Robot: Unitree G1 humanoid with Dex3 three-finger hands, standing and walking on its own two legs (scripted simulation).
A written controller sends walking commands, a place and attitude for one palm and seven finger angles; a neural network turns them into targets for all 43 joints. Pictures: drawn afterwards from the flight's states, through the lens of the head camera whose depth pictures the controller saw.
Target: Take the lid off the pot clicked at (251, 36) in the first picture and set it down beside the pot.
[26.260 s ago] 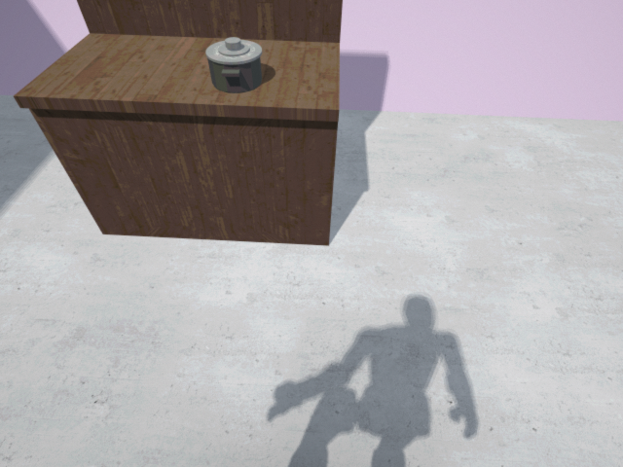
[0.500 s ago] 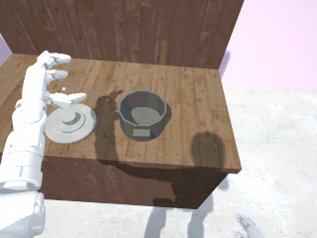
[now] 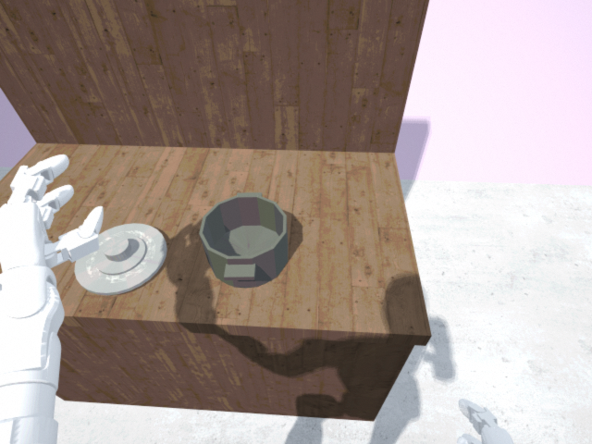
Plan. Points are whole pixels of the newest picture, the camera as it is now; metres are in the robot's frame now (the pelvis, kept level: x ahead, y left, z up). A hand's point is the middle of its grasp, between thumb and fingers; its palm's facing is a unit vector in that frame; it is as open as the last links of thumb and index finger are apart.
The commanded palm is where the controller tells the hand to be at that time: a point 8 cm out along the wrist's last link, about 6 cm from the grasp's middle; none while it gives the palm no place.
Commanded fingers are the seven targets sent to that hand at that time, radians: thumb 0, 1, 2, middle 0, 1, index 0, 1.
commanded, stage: draw the hand back to the body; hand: left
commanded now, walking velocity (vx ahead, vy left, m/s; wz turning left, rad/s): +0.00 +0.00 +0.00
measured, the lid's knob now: (117, 248) +0.46 +0.39 -0.07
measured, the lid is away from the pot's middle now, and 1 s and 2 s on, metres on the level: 0.26 0.26 0.26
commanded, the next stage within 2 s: step back with the hand held close in 1.08 s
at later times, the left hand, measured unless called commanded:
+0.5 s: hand (81, 283) +0.25 +0.25 +0.15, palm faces +0.45 -0.84 -0.30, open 7.5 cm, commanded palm +0.19 +0.28 +0.17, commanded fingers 0.00 0.90 0.90 -0.20 -0.30 -0.20 -0.30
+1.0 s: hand (48, 357) +0.16 +0.24 +0.16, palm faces +0.38 -0.85 -0.37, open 7.4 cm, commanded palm +0.12 +0.29 +0.17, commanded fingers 0.00 0.90 0.90 -0.20 -0.30 -0.20 -0.30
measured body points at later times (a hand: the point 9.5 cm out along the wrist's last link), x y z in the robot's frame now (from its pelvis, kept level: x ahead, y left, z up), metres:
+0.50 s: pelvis +0.00 -0.02 +0.00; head -0.02 -0.05 +0.45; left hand +0.22 +0.29 +0.17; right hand +0.19 -0.25 -0.08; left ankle +0.01 +0.12 -0.74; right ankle -0.05 -0.11 -0.74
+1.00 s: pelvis -0.01 +0.00 +0.00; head -0.04 -0.01 +0.45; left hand +0.14 +0.29 +0.18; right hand +0.19 -0.21 -0.07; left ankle +0.01 +0.12 -0.74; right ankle -0.05 -0.11 -0.74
